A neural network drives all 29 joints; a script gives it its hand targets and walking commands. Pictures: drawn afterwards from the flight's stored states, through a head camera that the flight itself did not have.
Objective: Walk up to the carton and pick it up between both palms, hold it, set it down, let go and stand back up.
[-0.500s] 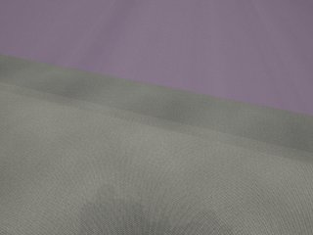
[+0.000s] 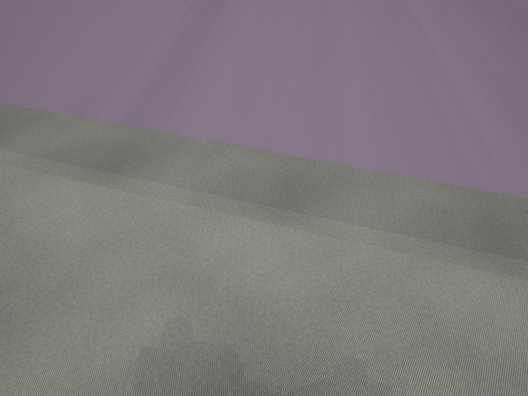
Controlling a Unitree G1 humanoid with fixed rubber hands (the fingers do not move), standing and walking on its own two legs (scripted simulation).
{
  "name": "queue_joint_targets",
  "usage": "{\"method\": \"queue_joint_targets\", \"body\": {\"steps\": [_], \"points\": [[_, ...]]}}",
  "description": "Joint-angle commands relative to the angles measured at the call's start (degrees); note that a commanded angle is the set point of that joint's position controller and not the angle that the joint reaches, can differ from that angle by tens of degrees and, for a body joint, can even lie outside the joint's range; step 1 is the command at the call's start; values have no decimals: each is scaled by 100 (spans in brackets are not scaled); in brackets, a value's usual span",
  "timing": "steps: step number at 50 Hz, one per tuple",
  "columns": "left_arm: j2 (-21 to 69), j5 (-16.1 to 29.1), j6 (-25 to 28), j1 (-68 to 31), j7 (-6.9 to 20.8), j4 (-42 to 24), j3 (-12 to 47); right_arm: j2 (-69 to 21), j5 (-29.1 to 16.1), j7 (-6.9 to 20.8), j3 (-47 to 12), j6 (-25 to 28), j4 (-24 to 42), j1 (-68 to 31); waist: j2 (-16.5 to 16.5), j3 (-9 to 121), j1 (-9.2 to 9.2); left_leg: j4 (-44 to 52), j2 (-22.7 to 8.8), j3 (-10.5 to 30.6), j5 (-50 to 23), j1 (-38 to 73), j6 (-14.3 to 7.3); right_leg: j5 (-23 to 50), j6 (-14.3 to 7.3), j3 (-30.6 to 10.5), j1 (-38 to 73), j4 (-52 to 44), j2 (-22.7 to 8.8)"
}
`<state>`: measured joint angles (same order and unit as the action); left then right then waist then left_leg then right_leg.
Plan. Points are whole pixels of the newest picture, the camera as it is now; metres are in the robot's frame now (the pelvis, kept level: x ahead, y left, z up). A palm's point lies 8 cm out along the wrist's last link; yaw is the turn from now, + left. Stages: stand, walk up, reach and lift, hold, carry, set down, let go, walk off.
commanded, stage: stand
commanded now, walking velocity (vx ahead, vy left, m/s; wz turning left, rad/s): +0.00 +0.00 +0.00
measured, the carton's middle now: out of the picture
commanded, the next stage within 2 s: none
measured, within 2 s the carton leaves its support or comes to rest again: neither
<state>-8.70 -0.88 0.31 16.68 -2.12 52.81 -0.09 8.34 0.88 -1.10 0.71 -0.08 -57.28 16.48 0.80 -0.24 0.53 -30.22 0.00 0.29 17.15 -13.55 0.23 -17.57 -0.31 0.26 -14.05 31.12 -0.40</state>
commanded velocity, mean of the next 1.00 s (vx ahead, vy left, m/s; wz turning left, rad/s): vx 0.00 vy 0.00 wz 0.00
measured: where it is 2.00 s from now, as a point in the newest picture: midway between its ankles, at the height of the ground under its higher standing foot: outside the picture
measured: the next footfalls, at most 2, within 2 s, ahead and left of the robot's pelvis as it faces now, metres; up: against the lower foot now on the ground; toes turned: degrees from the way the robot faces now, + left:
none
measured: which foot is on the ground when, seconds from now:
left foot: down 0.00-1.00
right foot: down 0.00-1.00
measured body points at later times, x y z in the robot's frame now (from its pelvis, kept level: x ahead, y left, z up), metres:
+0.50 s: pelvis +0.00 +0.00 +0.01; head +0.02 +0.01 +0.45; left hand -0.02 +0.20 -0.16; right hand -0.01 -0.21 -0.16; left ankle -0.01 +0.12 -0.73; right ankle -0.01 -0.12 -0.73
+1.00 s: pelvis +0.00 +0.00 +0.01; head +0.01 +0.01 +0.46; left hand -0.03 +0.20 -0.16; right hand -0.03 -0.19 -0.16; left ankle -0.01 +0.12 -0.73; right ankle -0.01 -0.12 -0.73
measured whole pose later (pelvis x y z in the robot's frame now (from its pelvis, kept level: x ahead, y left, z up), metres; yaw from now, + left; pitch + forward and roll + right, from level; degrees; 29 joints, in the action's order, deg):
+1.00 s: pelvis +0.00 +0.00 +0.01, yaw +0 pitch -1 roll +0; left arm -5.4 -0.6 0.5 17.7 -2.7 66.5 0.1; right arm 4.4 0.9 -2.6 0.1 0.1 -67.9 17.1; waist 0.9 -2.3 -0.3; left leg -25.6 -0.4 0.1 15.1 -9.0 0.2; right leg -14.8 -0.1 0.1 -9.1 25.3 0.0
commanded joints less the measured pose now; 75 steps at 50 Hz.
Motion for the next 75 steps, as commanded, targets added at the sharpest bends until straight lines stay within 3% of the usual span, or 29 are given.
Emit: {"method": "queue_joint_targets", "body": {"steps": [1, 7, 9, 11, 12, 18, 19, 23, 27, 30, 31, 33, 35, 36, 39, 41, 47, 51, 52, 54, 55, 56, 57, 65, 68, 70, 71, 72, 75], "points": [[-599, -4, 102, 270, -35, -79, -146, 598, -15, -67, 175, 125, 153, 165, -39, 99, -26, 555, -305, 326, -1340, 135, -267, 1397, -306, -454, 167, -624, -430], [-378, -6, 78, 483, -47, 250, -109, 405, 5, -106, 102, 65, -176, 190, -157, -276, -126, 591, -373, 293, -1290, 183, -238, 1385, -296, -414, 25, -765, -391], [-487, -13, 67, 404, -72, 368, -122, 425, 8, -129, 157, 61, -192, 294, 172, -136, 6, 575, -357, 310, -1215, 205, -227, 1372, -291, -383, 138, -825, -371], [-324, -26, 85, 287, -69, 459, -92, 302, -9, -124, 116, 38, -325, 385, 101, -339, 34, 655, -344, 289, -1244, 77, -208, 1349, -316, -429, 235, -828, -375], [-449, -5, 106, 635, -57, 527, -107, 486, -7, -130, 145, 30, -375, 394, -213, -16, -93, 608, -369, 261, -1284, 319, -248, 1423, -340, -443, 319, -859, -413], [-437, 25, 49, 528, -63, 796, -94, 437, -16, -131, 172, 53, -568, 396, 32, -358, -30, 719, -367, 330, -1062, 342, -206, 895, -273, -400, 42, -1003, -357], [-405, 2, 83, 386, -40, 726, -126, 334, -8, -146, 128, 45, -640, 380, -287, -237, -26, 762, -446, 345, -1146, 197, -236, 1134, -291, -378, 335, -898, -384], [-363, -1, 53, 605, -30, 943, -102, 126, -4, -142, 55, 69, -663, 280, 28, -407, -103, 790, -443, 313, -1323, 392, -219, 1238, -251, -391, 152, -944, -363], [-279, 14, 41, 578, -65, 1060, -87, 246, -14, -144, 119, 34, -799, 585, -120, -507, -8, 908, -364, 303, -800, 109, -166, 818, -219, -386, 235, -1028, -336], [-97, 35, 71, 719, -41, 1167, -31, 232, -1, -157, 113, 32, -782, 425, 19, -272, -126, 773, -379, 254, -1130, 554, -184, 991, -254, -412, 48, -1075, -337], [-287, 26, 72, 473, -62, 1111, -70, 292, -7, -154, 122, 41, -799, 474, -179, -506, 12, 848, -404, 298, -1233, 357, -166, 1256, -227, -392, 134, -1013, -359], [-186, 11, 80, 519, -48, 1139, -49, 127, -30, -163, 67, 45, -903, 520, -168, -300, -30, 860, -365, 275, -1152, 150, -173, 1190, -254, -366, 437, -970, -380], [-261, 20, 72, 653, -69, 1223, -57, 21, -20, -190, 66, 33, -915, 529, 131, -362, -49, 868, -415, 308, -1136, 461, -174, 1151, -220, -380, 197, -1038, -392], [-119, 40, 66, 571, -53, 1229, -58, -11, -19, -189, 21, 46, -923, 499, -205, -331, -93, 823, -430, 323, -1245, 467, -177, 1142, -209, -346, 203, -1053, -335], [-91, -3, 51, 680, -95, 1362, -29, 123, -6, -166, 73, 32, -877, 513, 177, -496, -48, 888, -442, 326, -1016, 126, -182, 1109, -231, -343, 416, -1022, -365], [132, 11, 49, 795, -105, 1345, -10, 12, 25, -189, 46, 27, -1040, 617, -205, -562, -124, 888, -435, 289, -1074, 31, -181, 1279, -251, -399, 540, -999, -437], [-89, 23, 43, 705, -85, 1378, -38, 151, 6, -166, 30, 59, -993, 558, -10, -492, -87, 882, -427, 291, -1215, 364, -171, 1210, -203, -408, 221, -1081, -402], [-50, 52, 48, 516, -80, 1289, -26, 53, 7, -186, 21, 83, -1075, 630, -318, -335, -50, 980, -431, 340, -1124, 226, -192, 1227, -198, -383, 492, -965, -413], [-227, 36, 67, 443, -72, 1288, -89, -38, -14, -190, 0, 107, -973, 469, 39, -252, -58, 944, -450, 372, -1246, 371, -204, 1315, -193, -341, 457, -974, -389], [-44, 13, 55, 551, -98, 1351, -32, 213, -3, -211, 66, 87, -977, 487, -295, -504, -61, 994, -434, 375, -1014, 228, -227, 1095, -194, -397, 312, -1072, -421], [58, 31, 22, 652, -65, 1384, -21, 98, -7, -208, 44, 68, -991, 523, -60, -552, -130, 957, -427, 340, -989, 282, -204, 873, -202, -406, 230, -1139, -403], [38, 42, 31, 587, -63, 1337, -22, 10, -14, -190, 10, 40, -1029, 538, -229, -787, -102, 1030, -399, 345, -838, -15, -162, 876, -185, -359, 278, -1105, -398], [32, 22, -4, 528, -52, 1379, -29, -32, -10, -186, -13, 54, -1010, 580, 110, -869, -87, 1035, -453, 332, -940, 114, -182, 948, -168, -362, 111, -1065, -406], [2, 28, 33, 555, -54, 1362, -28, -115, -9, -194, -35, 52, -1082, 676, -223, -487, -64, 1055, -412, 297, -810, 216, -181, 954, -178, -401, 331, -1053, -409], [-53, 47, 59, 735, -59, 1480, -23, 103, 6, -187, 7, 71, -884, 381, 1, -476, -183, 973, -409, 305, -1040, 336, -211, 910, -160, -390, 176, -1152, -382], [155, 30, 63, 595, -82, 1496, 69, 101, -25, -159, 42, 56, -949, 572, 163, -706, 0, 968, -456, 345, -1236, 211, -186, 1014, -217, -398, 123, -1169, -428], [91, 26, 52, 730, -80, 1448, 34, 32, 1, -156, 1, 35, -1016, 577, -348, -698, -103, 970, -412, 269, -1028, 183, -168, 941, -185, -437, 113, -1159, -420], [-57, 4, 18, 717, -72, 1441, -28, 74, -3, -199, 22, 50, -980, 600, 113, -754, -130, 1045, -449, 338, -801, 197, -168, 850, -156, -359, 98, -1124, -358], [78, 24, 38, 528, -91, 1398, 17, -5, -20, -187, -23, 70, -1029, 662, -305, -518, -21, 1084, -465, 349, -870, 75, -194, 1095, -179, -366, 386, -1059, -404]]}}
